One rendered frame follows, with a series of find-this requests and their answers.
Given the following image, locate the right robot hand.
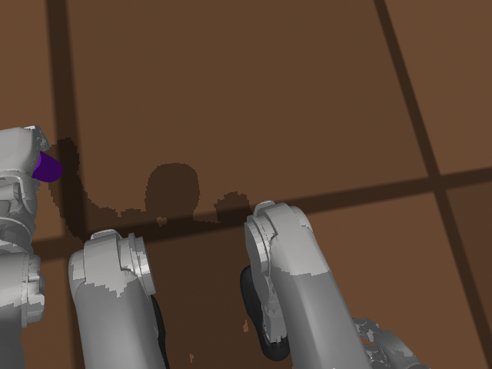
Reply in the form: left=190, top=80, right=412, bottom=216
left=353, top=317, right=421, bottom=369

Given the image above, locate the left robot hand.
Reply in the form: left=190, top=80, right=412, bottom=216
left=0, top=125, right=50, bottom=193

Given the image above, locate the right robot foot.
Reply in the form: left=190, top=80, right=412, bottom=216
left=240, top=265, right=290, bottom=361

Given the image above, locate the can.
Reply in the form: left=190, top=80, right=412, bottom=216
left=32, top=151, right=62, bottom=182

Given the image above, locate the left robot foot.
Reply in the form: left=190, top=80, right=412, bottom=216
left=151, top=295, right=170, bottom=369

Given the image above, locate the left robot arm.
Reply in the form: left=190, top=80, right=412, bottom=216
left=0, top=171, right=45, bottom=369

